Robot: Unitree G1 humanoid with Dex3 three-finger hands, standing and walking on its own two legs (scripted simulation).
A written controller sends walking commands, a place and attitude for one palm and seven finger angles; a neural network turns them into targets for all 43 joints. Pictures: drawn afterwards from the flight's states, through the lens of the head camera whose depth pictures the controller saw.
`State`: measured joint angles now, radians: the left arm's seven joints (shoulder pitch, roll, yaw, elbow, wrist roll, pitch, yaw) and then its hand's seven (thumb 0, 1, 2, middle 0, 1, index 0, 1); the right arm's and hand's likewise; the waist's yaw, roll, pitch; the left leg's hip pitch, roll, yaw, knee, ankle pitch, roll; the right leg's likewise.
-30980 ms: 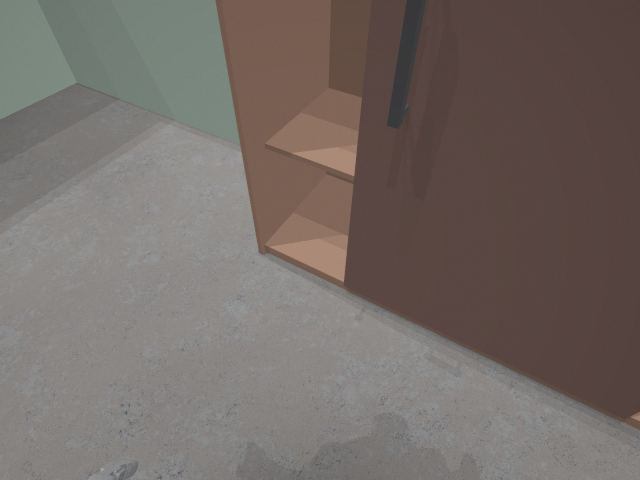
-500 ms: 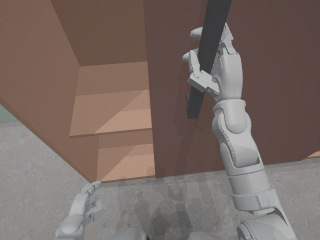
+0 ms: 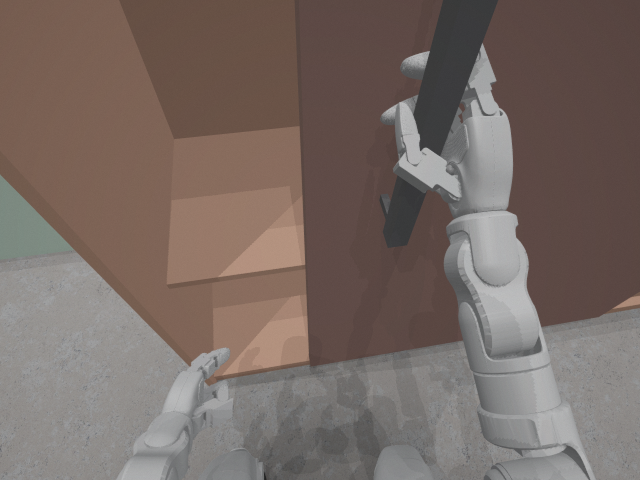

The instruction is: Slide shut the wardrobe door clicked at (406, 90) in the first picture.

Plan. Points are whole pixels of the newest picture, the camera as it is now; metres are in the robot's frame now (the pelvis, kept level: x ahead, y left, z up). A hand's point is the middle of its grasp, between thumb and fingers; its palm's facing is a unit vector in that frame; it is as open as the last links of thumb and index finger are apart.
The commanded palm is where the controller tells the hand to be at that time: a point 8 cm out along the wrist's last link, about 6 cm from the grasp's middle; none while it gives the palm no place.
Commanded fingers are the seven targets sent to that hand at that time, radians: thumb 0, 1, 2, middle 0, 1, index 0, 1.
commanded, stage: step sideways, sliding the door along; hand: right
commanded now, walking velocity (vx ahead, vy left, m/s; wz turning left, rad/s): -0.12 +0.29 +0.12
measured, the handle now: (417, 124) +0.40 -0.12 +0.22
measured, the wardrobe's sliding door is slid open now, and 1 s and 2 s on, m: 0.28 0.00 0.00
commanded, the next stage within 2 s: stop walking and hold the door there in 1.22 s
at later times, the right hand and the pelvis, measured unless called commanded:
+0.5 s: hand (242, 178) +0.33 +0.04 +0.22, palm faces -0.16 +0.99 -0.02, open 6.5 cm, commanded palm +0.32 +0.04 +0.23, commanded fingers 0.00 -0.90 -0.90 0.45 1.40 0.45 1.40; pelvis -0.02 +0.08 +0.02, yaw +1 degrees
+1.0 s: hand (68, 196) +0.32 +0.18 +0.22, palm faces -0.11 +0.99 -0.02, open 6.6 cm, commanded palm +0.30 +0.18 +0.23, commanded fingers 0.00 -0.90 -0.90 0.45 1.40 0.45 1.40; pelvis -0.04 +0.22 +0.01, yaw +4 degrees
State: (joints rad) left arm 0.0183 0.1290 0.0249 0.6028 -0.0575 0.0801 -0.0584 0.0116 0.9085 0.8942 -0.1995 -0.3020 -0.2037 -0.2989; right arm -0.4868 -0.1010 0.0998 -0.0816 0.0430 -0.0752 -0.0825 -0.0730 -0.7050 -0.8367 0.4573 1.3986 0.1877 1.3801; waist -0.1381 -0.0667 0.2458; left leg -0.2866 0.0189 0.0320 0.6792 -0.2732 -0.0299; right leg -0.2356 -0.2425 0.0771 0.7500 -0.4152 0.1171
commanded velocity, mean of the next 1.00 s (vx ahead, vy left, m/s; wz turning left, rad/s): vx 0.19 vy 0.31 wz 0.07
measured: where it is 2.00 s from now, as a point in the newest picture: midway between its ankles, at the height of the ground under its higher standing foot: outside the picture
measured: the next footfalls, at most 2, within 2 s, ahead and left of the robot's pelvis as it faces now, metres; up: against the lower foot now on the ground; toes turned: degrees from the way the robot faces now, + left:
right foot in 0.36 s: +0.04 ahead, -0.12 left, +0.00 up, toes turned -2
left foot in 0.60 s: +0.05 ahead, +0.25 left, +0.00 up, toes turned +4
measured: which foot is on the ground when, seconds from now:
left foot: down 0.00-0.36, up 0.38-0.58, down 0.60-0.74, up 0.76-0.92, down 0.94-1.00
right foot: down 0.00-0.22, up 0.24-0.34, down 0.36-0.60, up 0.62-0.72, down 0.74-0.96, up 0.98-1.00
